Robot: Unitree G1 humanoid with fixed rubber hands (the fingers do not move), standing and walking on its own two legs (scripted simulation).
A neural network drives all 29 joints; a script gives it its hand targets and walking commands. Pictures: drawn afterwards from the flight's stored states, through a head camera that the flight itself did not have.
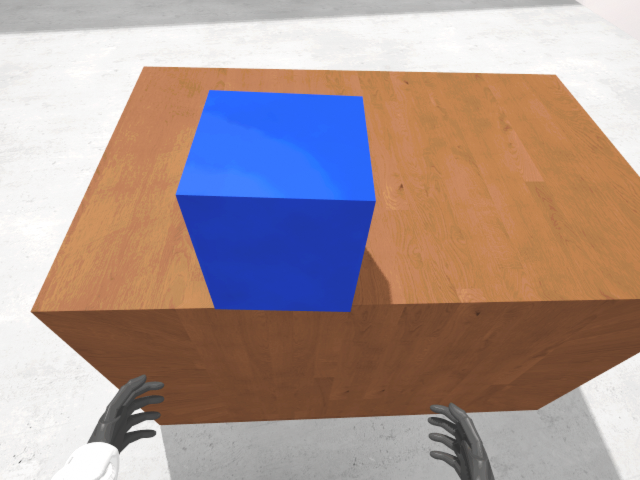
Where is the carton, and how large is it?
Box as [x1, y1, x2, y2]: [176, 90, 375, 311]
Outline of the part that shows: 209,90 178,185 176,197 214,307 230,309 349,311 375,202 362,96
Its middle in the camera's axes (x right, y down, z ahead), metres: -0.05 -0.04 +0.57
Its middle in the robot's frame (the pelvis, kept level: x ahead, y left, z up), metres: +0.46 +0.06 +0.05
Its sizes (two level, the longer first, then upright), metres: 0.210 0.200 0.250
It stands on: a pedestal, 0.70 m high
